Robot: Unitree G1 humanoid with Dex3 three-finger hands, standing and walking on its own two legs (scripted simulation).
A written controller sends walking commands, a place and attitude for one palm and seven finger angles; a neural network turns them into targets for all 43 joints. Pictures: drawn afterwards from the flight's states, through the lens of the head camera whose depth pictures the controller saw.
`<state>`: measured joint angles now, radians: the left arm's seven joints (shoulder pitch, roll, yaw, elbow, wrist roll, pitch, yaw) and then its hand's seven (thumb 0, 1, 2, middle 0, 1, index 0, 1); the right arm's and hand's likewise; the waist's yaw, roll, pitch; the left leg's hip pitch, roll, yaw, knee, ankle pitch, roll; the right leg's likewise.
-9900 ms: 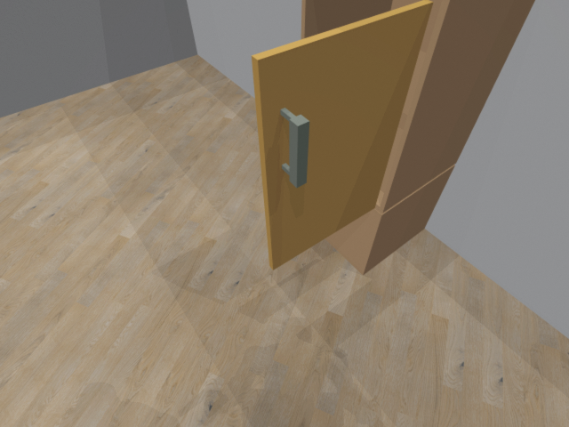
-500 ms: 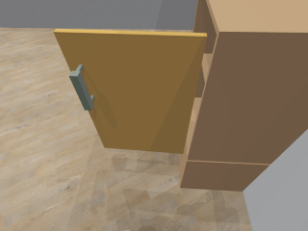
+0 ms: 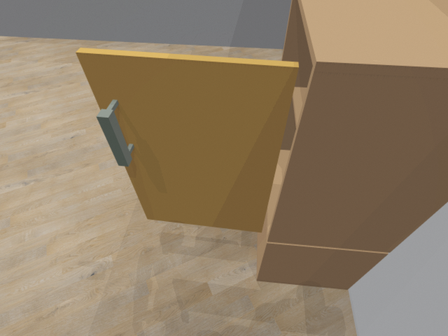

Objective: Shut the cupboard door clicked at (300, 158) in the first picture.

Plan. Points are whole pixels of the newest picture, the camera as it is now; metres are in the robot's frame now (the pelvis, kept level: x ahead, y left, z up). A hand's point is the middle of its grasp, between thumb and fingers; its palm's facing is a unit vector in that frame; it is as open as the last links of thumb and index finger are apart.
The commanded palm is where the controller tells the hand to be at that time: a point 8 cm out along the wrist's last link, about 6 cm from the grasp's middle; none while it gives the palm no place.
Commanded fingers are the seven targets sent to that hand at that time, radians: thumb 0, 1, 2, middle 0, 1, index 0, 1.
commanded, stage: come to a stop and stand still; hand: left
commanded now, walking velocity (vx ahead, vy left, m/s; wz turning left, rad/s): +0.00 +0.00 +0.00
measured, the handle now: (119, 133) +0.49 +0.26 +0.07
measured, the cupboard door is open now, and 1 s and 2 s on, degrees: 88 88 88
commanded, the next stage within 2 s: look again from close up in 0.66 s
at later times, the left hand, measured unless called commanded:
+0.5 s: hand out of the picture +0.02 +0.17 -0.18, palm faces +0.04 -0.98 -0.19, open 7.4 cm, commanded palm none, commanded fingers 0.00 0.90 0.90 -0.20 -0.30 -0.20 -0.30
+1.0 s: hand out of the picture +0.05 +0.22 -0.18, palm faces -0.01 -0.97 -0.22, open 7.4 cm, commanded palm none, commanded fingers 0.00 0.90 0.90 -0.20 -0.30 -0.20 -0.30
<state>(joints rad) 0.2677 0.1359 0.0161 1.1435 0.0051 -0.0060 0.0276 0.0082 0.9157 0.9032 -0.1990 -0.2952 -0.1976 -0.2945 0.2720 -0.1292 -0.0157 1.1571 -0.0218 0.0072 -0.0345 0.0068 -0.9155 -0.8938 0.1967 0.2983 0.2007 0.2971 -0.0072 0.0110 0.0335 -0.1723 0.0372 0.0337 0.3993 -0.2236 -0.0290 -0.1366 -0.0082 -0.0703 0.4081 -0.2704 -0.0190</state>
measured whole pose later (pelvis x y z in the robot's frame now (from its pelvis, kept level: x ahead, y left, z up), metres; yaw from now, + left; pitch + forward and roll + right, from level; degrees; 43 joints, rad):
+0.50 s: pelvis +0.03 +0.00 +0.00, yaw +0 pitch +0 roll +0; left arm 0.27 0.15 0.01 1.15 0.01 -0.02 0.03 0.01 0.92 0.90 -0.20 -0.30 -0.20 -0.29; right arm 0.26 -0.14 -0.01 1.15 -0.02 0.00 -0.05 0.00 -0.91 -0.89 0.20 0.30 0.20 0.30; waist 0.00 -0.01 0.03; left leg -0.13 0.03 0.03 0.39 -0.26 -0.03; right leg -0.09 -0.01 -0.07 0.39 -0.30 -0.01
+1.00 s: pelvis +0.02 +0.04 -0.01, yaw -1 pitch +0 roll -1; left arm 0.25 0.16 0.00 1.06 0.01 -0.02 0.05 0.01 0.91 0.90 -0.20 -0.30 -0.20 -0.29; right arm 0.25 -0.18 0.00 1.03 -0.02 -0.02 -0.03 0.00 -0.92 -0.89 0.19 0.30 0.20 0.30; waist -0.01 0.02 0.06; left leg -0.21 0.00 0.06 0.57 -0.35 0.03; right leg -0.16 -0.05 -0.04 0.52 -0.36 0.04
